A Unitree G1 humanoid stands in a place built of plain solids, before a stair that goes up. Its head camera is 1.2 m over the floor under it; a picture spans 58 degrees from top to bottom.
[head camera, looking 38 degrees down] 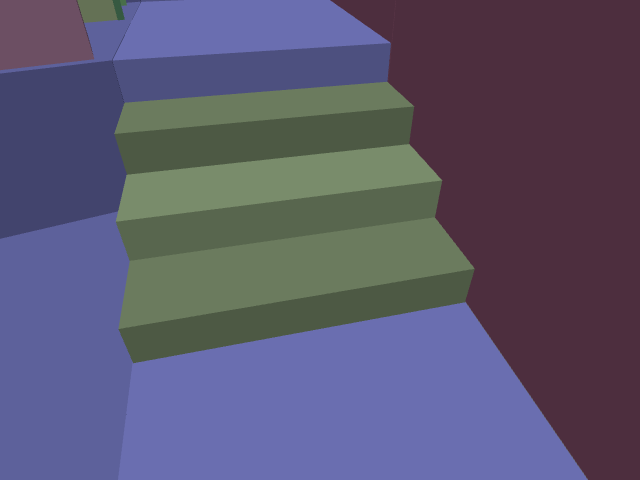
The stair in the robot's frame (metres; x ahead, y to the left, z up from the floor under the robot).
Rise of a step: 0.17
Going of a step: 0.33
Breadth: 1.20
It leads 13 degrees to the left of straight ahead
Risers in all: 4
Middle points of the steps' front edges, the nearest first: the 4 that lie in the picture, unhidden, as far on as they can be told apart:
1.01 0.03 0.17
1.33 0.11 0.35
1.65 0.18 0.52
1.97 0.26 0.69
